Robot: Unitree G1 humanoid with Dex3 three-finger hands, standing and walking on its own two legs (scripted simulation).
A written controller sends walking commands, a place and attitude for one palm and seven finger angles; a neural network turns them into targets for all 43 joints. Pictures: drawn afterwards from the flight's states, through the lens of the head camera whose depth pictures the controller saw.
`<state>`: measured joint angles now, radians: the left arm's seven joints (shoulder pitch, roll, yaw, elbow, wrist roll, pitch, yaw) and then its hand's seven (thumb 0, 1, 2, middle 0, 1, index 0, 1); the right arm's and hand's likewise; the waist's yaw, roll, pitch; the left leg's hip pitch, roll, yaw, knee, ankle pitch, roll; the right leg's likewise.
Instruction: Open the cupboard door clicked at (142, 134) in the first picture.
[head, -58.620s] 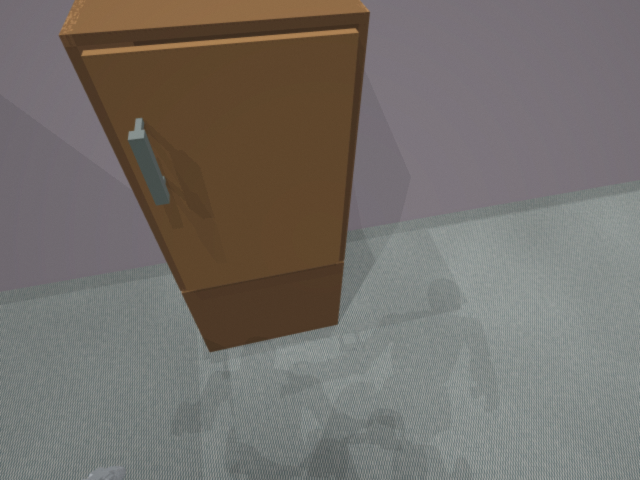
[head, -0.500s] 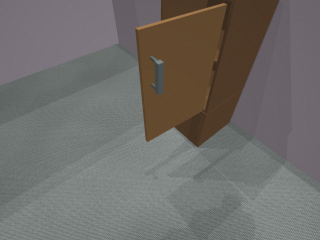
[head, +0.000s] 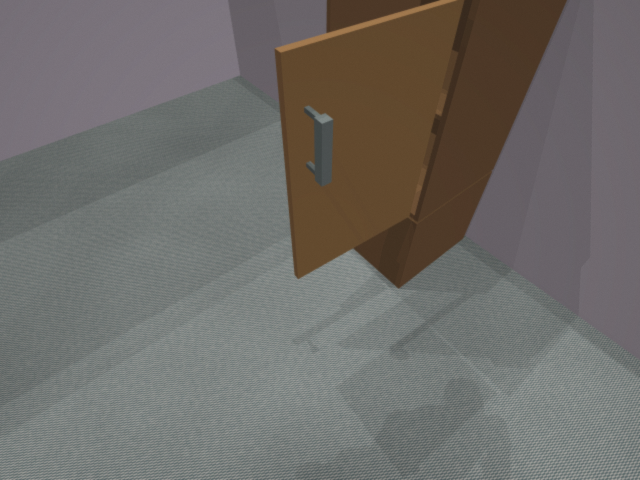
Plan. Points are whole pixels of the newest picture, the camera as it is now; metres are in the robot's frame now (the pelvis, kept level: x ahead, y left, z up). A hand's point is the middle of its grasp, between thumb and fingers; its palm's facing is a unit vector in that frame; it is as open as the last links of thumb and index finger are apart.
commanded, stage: look to check the result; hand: left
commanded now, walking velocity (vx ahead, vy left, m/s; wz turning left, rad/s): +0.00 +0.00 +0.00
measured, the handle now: (316, 146) +0.65 +0.04 +0.05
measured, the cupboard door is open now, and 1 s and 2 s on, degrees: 86 86 86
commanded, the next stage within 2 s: stand and wait in 0.20 s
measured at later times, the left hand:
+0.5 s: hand out of the picture +0.09 +0.23 -0.16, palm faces -0.01 -0.95 -0.32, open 7.4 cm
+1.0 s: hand out of the picture +0.10 +0.23 -0.16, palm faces -0.01 -0.95 -0.32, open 7.4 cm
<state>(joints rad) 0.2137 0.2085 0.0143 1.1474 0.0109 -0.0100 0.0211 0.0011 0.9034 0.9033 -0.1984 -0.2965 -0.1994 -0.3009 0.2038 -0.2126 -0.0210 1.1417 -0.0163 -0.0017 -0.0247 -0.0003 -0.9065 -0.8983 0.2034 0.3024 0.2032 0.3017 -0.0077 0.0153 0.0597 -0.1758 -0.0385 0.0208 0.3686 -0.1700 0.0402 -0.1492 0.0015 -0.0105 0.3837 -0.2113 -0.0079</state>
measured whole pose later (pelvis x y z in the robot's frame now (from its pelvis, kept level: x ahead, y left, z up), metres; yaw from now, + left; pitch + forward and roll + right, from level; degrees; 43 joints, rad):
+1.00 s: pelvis +0.03 -0.01 +0.00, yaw +0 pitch -1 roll +0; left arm 0.12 0.30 0.01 1.14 0.01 -0.02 0.01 0.00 0.90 0.90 -0.20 -0.30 -0.20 -0.30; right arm 0.11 -0.30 -0.01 1.14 -0.01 -0.01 -0.01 0.00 -0.90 -0.90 0.21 0.30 0.21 0.30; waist -0.01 0.01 0.06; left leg -0.10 -0.03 0.01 0.29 -0.17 0.03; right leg -0.06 0.01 -0.02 0.30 -0.21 -0.02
